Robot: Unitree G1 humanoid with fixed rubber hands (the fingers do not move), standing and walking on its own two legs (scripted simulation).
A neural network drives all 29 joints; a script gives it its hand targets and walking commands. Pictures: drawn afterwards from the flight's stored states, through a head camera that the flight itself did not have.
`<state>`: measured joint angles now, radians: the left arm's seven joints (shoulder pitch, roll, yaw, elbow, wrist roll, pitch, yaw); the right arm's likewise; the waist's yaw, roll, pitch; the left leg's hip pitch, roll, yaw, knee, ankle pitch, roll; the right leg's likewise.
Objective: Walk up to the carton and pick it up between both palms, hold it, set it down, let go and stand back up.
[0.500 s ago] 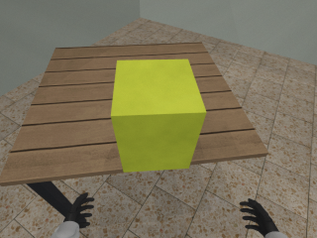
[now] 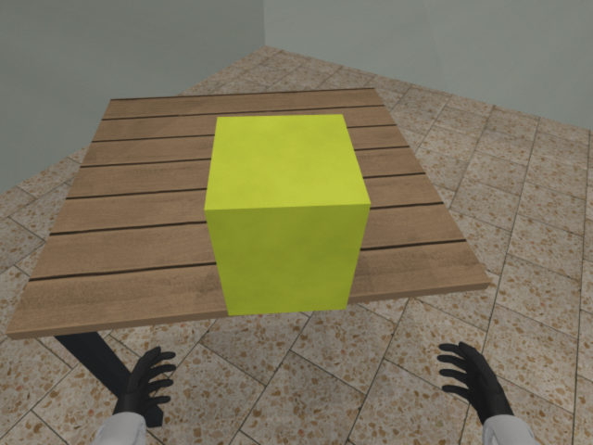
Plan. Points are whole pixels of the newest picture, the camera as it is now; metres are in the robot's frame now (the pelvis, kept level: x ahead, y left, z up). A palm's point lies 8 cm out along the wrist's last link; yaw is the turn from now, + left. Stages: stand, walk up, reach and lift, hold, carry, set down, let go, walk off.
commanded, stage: reach and lift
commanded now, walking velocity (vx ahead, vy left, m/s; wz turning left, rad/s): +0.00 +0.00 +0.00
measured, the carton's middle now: (284, 217) +0.44 +0.04 +0.05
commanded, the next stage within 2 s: none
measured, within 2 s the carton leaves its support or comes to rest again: neither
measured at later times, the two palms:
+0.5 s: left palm (135, 364) +0.21 +0.22 +0.03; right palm (472, 353) +0.21 -0.20 +0.05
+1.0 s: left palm (139, 317) +0.25 +0.21 +0.08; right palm (455, 299) +0.26 -0.17 +0.09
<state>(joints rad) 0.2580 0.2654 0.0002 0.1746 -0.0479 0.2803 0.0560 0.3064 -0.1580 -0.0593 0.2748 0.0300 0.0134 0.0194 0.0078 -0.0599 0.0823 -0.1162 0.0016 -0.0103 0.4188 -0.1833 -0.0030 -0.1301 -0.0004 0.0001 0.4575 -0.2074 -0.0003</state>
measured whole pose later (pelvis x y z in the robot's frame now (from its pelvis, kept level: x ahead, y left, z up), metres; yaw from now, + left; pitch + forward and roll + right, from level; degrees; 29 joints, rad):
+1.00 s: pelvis +0.02 +0.00 +0.00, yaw +0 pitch -4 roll +1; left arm 0.17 0.27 0.00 -0.30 -0.21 0.42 0.10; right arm 0.20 -0.14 0.01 -0.23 0.22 0.25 -0.09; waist 0.05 -0.06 0.07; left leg -0.11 0.00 -0.01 0.35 -0.17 -0.02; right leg -0.13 0.00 0.00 0.41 -0.21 -0.01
